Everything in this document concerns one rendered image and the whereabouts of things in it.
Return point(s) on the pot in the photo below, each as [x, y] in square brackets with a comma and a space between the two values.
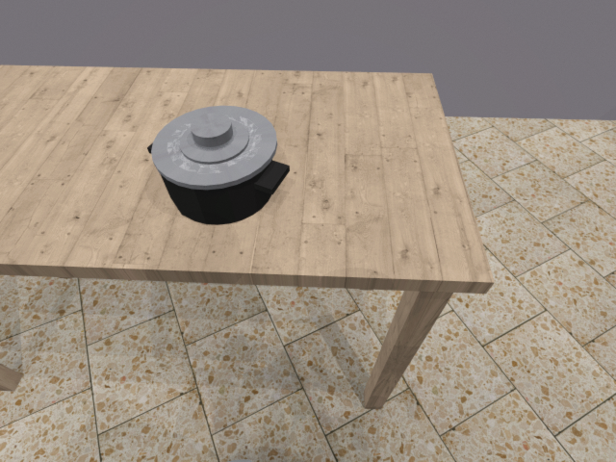
[231, 204]

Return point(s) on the table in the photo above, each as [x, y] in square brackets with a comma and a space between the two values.
[374, 200]

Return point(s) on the knob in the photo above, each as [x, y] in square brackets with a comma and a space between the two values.
[211, 130]

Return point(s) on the lid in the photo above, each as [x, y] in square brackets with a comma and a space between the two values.
[187, 164]

